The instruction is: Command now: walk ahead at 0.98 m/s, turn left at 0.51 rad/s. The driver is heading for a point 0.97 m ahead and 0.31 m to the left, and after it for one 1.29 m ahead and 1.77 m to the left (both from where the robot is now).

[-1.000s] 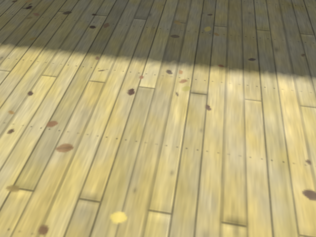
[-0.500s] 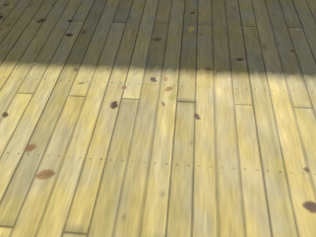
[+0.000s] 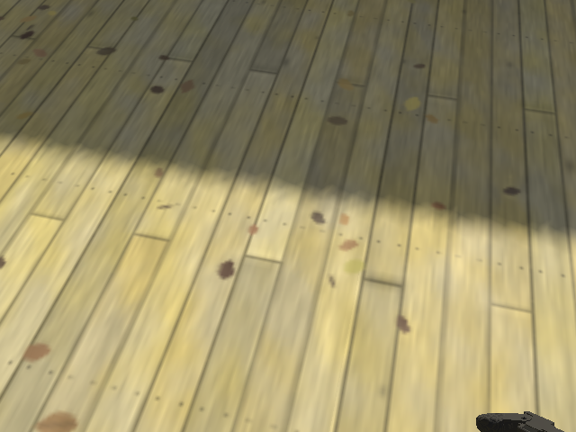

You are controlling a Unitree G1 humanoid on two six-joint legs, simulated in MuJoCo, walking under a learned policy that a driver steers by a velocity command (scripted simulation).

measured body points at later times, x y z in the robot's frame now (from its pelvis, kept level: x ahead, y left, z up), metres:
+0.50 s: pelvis +0.38 -0.01 +0.02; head +0.44 +0.01 +0.46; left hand +0.47 +0.27 -0.08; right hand +0.55 -0.27 -0.11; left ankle +0.26 +0.05 -0.58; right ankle +0.55 -0.07 -0.70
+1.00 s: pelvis +0.39 +0.00 +0.03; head +0.40 +0.03 +0.48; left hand +0.26 +0.26 -0.09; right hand +0.71 -0.06 -0.05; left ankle +0.36 +0.10 -0.70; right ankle +0.51 -0.08 -0.65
